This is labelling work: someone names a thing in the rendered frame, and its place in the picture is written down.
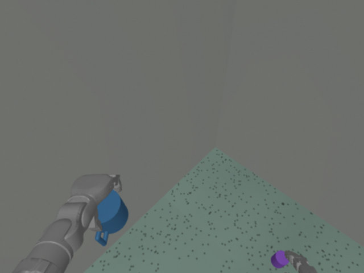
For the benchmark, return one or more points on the right robot hand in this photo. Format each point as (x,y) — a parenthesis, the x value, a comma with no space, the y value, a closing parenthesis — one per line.
(299,262)

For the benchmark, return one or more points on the left robot hand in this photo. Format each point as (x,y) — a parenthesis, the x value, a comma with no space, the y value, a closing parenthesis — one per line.
(98,186)

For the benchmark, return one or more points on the left robot arm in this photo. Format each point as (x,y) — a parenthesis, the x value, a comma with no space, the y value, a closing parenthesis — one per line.
(54,251)

